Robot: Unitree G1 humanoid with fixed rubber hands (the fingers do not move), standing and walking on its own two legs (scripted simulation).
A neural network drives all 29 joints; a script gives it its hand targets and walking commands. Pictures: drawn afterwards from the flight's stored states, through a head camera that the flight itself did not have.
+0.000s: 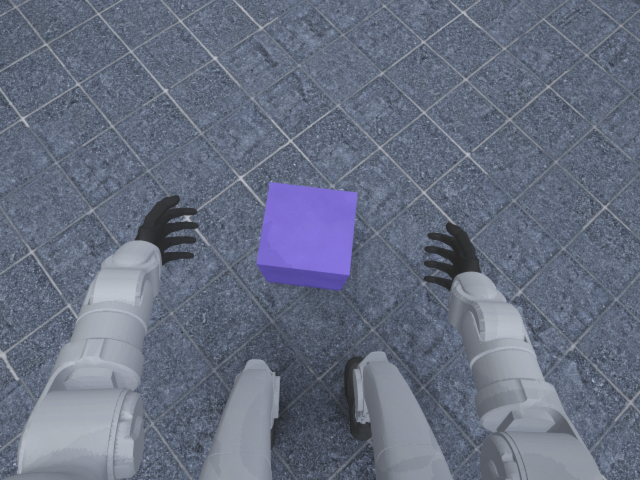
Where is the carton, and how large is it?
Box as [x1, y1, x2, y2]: [256, 182, 356, 290]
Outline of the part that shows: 270,182 256,263 267,281 339,290 349,274 356,193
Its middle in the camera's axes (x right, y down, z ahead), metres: -0.03 +0.00 +1.01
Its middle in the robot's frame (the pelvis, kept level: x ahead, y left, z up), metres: +0.52 +0.01 -0.57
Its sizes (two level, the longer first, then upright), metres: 0.210 0.200 0.250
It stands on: the floor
